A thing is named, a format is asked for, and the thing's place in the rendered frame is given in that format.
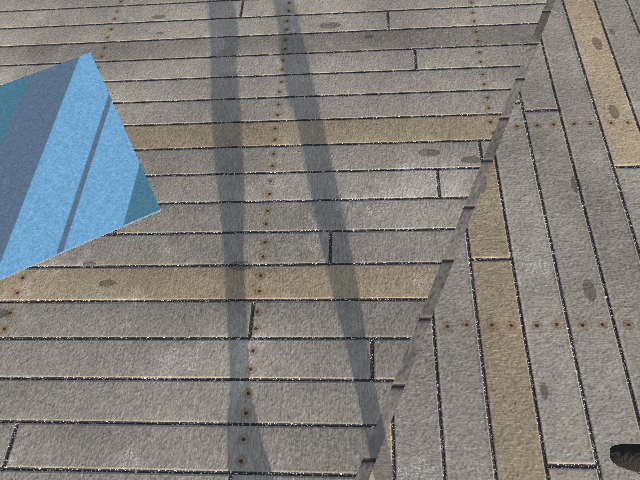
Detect robot right hand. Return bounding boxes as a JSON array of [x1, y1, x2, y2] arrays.
[[610, 444, 640, 474]]

